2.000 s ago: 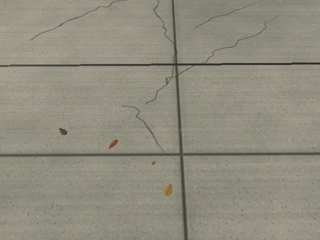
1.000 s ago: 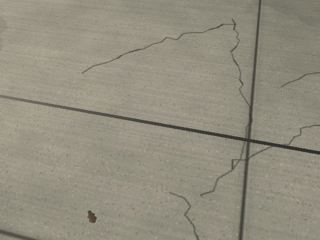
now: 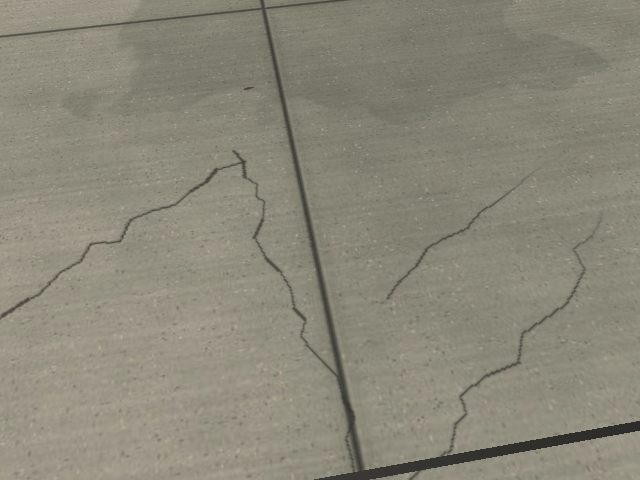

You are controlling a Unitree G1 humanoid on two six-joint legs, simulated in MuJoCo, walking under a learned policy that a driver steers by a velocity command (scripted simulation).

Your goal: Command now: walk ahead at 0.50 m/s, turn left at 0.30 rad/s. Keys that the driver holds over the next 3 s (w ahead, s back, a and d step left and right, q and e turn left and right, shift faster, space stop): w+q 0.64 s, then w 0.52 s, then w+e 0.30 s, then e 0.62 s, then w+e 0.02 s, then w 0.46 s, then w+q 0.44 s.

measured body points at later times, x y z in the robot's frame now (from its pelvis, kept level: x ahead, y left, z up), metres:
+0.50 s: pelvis +0.29 +0.08 +0.00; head +0.32 +0.10 +0.45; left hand +0.38 +0.39 -0.10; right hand +0.44 -0.16 -0.11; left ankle +0.28 +0.15 -0.75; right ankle +0.38 -0.08 -0.67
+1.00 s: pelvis +0.57 +0.12 +0.00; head +0.60 +0.13 +0.45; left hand +0.48 +0.38 -0.12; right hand +0.84 -0.04 -0.10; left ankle +0.55 +0.28 -0.68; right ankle +0.61 +0.03 -0.75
